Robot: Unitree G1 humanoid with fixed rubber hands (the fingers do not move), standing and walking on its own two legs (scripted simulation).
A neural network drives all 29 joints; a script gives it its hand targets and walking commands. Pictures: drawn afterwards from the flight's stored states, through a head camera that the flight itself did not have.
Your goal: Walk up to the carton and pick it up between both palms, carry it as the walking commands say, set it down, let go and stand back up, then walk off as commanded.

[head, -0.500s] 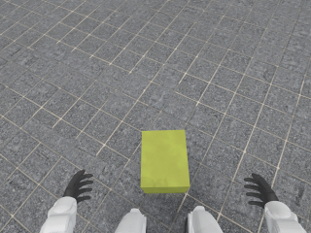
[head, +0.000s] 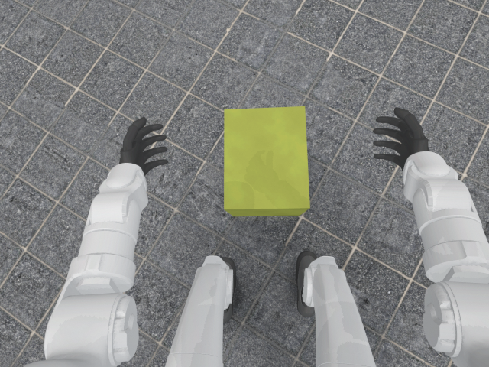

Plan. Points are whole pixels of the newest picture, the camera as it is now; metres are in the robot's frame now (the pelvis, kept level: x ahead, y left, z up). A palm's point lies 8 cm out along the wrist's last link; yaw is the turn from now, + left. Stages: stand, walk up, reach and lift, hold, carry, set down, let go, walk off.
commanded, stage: reach and lift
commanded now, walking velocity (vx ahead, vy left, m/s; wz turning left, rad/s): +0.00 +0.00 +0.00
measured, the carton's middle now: (265, 167) +0.52 +0.01 -0.54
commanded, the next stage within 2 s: none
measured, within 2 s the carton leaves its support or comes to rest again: neither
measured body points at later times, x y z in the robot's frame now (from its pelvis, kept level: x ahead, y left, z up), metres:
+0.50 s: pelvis +0.01 +0.00 -0.02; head +0.37 -0.01 +0.24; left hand +0.51 +0.22 -0.16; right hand +0.54 -0.21 -0.17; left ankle +0.09 +0.14 -0.63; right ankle +0.12 -0.13 -0.63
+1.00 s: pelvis -0.04 +0.01 -0.18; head +0.32 +0.01 +0.08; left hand +0.50 +0.20 -0.32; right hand +0.52 -0.20 -0.33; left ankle +0.09 +0.14 -0.63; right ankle +0.12 -0.13 -0.63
